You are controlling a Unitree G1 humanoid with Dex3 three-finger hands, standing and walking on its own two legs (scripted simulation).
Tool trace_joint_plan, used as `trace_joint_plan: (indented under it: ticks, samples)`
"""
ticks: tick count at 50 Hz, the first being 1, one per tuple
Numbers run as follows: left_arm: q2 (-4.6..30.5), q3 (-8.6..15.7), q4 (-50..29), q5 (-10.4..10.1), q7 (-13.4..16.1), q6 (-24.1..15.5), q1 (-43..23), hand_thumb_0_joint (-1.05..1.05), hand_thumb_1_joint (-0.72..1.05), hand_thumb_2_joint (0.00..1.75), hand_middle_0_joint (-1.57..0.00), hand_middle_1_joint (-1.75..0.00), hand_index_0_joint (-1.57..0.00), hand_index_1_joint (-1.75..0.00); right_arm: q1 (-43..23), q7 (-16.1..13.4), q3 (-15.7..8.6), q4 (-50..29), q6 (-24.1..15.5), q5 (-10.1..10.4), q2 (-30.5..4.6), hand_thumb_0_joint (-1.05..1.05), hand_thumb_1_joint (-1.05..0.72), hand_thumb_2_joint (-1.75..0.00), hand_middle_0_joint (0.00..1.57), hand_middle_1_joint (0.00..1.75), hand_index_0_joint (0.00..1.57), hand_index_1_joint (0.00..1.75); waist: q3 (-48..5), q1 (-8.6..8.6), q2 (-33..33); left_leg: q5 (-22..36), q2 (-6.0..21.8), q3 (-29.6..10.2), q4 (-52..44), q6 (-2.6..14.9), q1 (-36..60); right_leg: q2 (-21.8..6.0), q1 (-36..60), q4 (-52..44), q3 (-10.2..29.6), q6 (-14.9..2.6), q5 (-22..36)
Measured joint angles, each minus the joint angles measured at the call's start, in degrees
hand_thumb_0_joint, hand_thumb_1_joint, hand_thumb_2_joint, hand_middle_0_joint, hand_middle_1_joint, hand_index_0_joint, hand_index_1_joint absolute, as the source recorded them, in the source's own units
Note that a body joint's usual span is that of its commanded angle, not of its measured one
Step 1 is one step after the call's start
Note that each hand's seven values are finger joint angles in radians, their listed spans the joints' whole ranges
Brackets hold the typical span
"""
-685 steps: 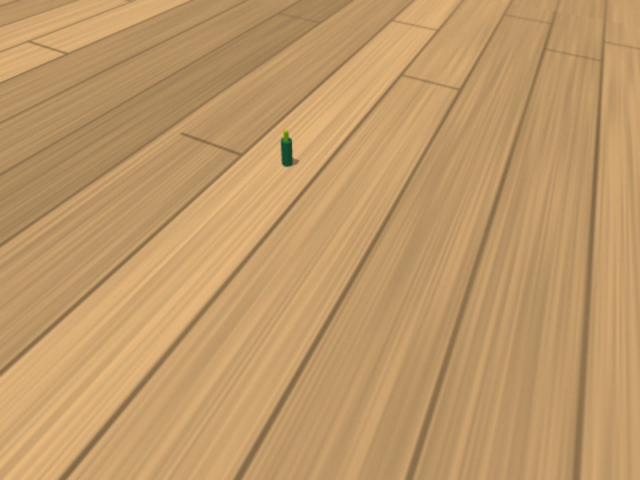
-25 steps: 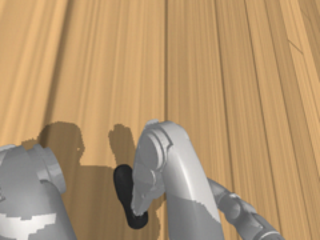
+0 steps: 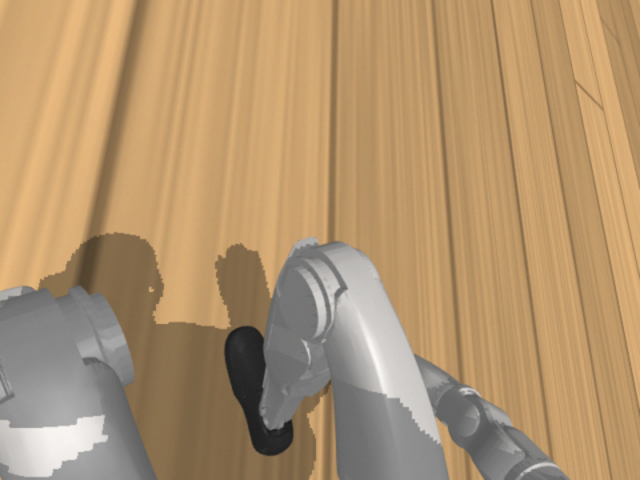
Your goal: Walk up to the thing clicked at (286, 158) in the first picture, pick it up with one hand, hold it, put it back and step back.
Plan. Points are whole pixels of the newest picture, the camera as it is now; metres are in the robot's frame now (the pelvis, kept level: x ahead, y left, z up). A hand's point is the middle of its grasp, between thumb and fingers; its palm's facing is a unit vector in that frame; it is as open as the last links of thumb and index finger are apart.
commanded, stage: settle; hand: left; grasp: from the side
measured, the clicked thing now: out of the picture +0.42 +0.29 -0.19
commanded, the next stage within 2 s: lift in 1.66 s
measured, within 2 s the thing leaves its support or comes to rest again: leaves its support in 0.06 s
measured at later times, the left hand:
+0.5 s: hand out of the picture +0.41 +0.31 -0.07, palm faces +0.30 -0.95 -0.03, open 7.3 cm
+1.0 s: hand out of the picture +0.41 +0.30 +0.01, palm faces +0.29 -0.96 -0.05, open 7.3 cm
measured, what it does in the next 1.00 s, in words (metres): rises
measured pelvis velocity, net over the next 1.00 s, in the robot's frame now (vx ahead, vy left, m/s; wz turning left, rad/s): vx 0.02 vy -0.02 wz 0.16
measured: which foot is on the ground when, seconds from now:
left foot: down 0.00-1.00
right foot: down 0.00-1.00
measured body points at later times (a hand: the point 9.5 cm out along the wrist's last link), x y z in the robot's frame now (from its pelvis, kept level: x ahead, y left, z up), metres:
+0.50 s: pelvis +0.01 -0.01 +0.02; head +0.19 +0.16 +0.40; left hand +0.39 +0.36 -0.06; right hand +0.19 -0.24 -0.04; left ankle +0.08 +0.12 -0.25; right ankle +0.14 -0.12 -0.25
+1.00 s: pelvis +0.02 -0.02 +0.05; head +0.21 +0.09 +0.45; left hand +0.38 +0.35 +0.02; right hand +0.21 -0.25 -0.05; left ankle +0.08 +0.12 -0.25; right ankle +0.14 -0.13 -0.25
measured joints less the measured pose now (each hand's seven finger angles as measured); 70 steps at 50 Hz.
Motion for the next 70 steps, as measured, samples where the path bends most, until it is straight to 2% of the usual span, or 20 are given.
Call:
trace_joint_plan:
  ticks: [6,11,23,30,39,52,70]
  samples:
    - [-2.18,0.72,-6.24,1.25,-0.02,2.67,1.65,-0.03,-0.05,1.06,-0.8,-1.1,-0.86,-1.11,1.24,0.02,-1.72,0.04,0.72,0.54,0.66,0.0,-0.9,-0.9,0.21,0.3,0.2,0.3,-1.11,0.57,0.54,0.04,-0.14,0.46,-0.64,-0.28,-0.03,-0.39,-0.16,-0.14,0.23,-0.37,-0.3]
    - [-3.95,0.21,-11.52,1.17,0.05,5.91,2.92,-0.03,-0.06,1.08,-0.81,-1.09,-0.88,-1.09,2.9,0.19,-4.22,0.18,1.33,1.79,1.02,0.0,-0.9,-0.9,0.21,0.3,0.2,0.3,-3.15,1.14,2.23,0.39,-0.2,1.54,-1.77,-0.27,-0.45,-0.9,-0.68,-0.49,0.84,-0.71,-0.55]
    - [-10.52,-3.25,-23.49,-0.42,-1.82,15.2,5.4,-0.03,-0.08,1.09,-0.84,-1.06,-0.9,-1.07,8.28,0.06,-12.31,1.74,2.08,7.36,1.83,0.0,-0.9,-0.9,0.21,0.3,0.2,0.3,-11.04,3.78,7.99,1.34,-0.02,6.0,-5.62,0.61,-2.29,-2.34,-3.16,-1.63,3.71,-1.22,-1.47]
    - [-13.44,-3.94,-28.36,-0.25,-3.15,20.01,6.19,-0.03,-0.08,1.1,-0.84,-1.05,-0.91,-1.06,10.42,-0.78,-16.4,2.45,2.74,10.46,3.23,0.01,-0.89,-0.89,0.21,0.3,0.2,0.3,-14.86,5.03,10.3,1.6,0.1,8.78,-8.38,0.69,-2.57,-3.18,-4.4,-2.49,5.64,-1.86,-2.16]
    - [-16.65,-3.17,-30.77,-1.87,-5.85,23.98,6.45,-0.03,-0.08,1.11,-0.85,-1.05,-0.91,-1.05,11.66,-2.08,-20.02,3.41,2.85,13.32,4.02,0.01,-0.89,-0.89,0.21,0.3,0.2,0.3,-18.34,6.19,12.92,1.56,0.13,11.44,-11.9,0.15,-1.85,-4.03,-5.27,-3.68,7.62,-2.29,-3.06]
    - [-19.73,-1.58,-31.53,-2.78,-9.95,26.98,4.98,-0.03,-0.09,1.11,-0.85,-1.04,-0.92,-1.05,12.89,-3.64,-23.51,4.23,1.86,15.28,3.92,0.01,-0.89,-0.9,0.21,0.3,0.2,0.3,-21.0,7.13,14.57,0.97,0.46,13.63,-15.62,-0.71,-0.02,-4.41,-5.33,-5.29,9.22,-3.35,-4.05]
    - [-21.65,-0.78,-30.83,-1.62,-10.37,28.63,3.29,-0.03,-0.09,1.11,-0.85,-1.04,-0.92,-1.05,14.37,-4.53,-25.83,4.69,0.7,15.9,4.36,0.01,-0.9,-0.9,0.2,0.3,0.2,0.3,-22.83,7.48,15.06,1.49,0.41,15.42,-19.52,-0.75,2.41,-4.82,-3.67,-7.99,10.46,-3.64,-4.05]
